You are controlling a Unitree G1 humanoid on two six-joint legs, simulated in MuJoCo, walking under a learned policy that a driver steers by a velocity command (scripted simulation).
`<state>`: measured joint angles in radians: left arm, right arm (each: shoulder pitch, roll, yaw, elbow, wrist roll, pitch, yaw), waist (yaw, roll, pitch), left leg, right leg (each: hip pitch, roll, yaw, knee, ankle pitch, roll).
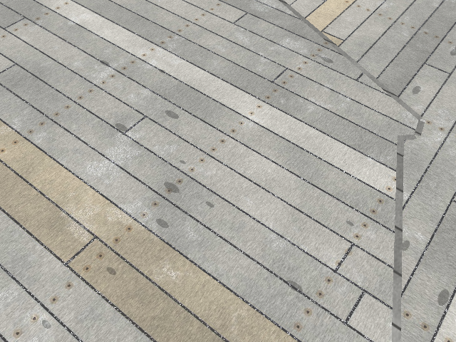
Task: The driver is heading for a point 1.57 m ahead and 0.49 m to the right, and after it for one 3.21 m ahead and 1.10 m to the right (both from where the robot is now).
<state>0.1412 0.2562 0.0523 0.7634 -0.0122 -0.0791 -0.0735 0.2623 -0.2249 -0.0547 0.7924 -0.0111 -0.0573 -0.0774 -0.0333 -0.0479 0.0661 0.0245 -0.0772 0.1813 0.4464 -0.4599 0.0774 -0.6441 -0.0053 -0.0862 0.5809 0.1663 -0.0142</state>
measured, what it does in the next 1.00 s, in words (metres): walks ahead, turning right: right foot, then left foot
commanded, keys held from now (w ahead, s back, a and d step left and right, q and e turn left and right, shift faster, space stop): e+shift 0.30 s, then w+e+shift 0.30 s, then w+q+shift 0.40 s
